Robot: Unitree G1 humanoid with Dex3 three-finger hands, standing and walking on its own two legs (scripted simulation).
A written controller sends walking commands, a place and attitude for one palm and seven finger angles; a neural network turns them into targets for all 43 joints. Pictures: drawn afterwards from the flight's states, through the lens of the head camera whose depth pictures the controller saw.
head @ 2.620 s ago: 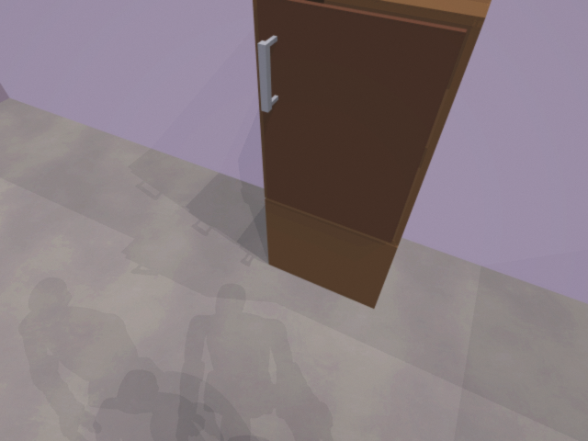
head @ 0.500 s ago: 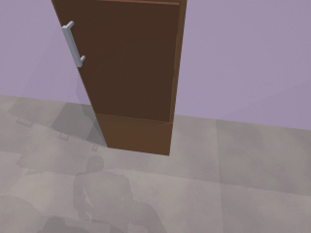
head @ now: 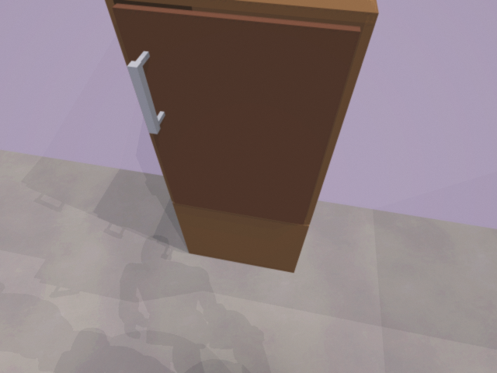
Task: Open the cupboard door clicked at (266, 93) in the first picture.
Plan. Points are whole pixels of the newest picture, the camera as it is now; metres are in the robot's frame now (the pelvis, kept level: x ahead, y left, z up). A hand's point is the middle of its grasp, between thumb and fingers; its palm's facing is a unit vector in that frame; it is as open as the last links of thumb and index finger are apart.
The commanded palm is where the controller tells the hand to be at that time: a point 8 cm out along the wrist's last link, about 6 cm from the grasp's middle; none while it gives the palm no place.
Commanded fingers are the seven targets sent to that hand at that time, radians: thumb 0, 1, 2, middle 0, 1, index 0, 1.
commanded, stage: come to a stop and stand still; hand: left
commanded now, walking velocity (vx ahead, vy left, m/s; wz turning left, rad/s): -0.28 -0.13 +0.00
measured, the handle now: (149, 94) +0.60 +0.24 +0.10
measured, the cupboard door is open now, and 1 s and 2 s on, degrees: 0 0 0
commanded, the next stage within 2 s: look again from close up in 1.16 s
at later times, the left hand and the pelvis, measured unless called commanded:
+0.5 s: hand out of the picture +0.09 +0.19 -0.17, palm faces -0.01 -0.97 -0.24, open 7.4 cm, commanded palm none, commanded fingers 0.00 0.90 0.90 -0.20 -0.30 -0.20 -0.30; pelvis +0.01 +0.00 +0.01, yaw -2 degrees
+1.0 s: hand out of the picture -0.02 +0.14 -0.16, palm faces -0.04 -0.97 -0.25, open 7.3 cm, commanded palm none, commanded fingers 0.00 0.90 0.90 -0.20 -0.30 -0.20 -0.30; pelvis -0.06 -0.05 +0.00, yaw -3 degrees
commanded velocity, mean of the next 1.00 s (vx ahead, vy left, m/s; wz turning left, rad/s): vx -0.06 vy -0.02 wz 0.00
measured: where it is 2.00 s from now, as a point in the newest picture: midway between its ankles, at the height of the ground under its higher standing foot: outside the picture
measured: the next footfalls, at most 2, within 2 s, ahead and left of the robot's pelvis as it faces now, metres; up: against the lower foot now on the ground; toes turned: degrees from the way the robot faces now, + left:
right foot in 0.02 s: +0.08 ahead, -0.10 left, +0.00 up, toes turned -3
right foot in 0.52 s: -0.01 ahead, -0.17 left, +0.00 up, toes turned -3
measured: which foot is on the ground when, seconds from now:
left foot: down 0.00-1.00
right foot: up 0.00-0.00, down 0.02-0.26, up 0.28-0.50, down 0.52-1.00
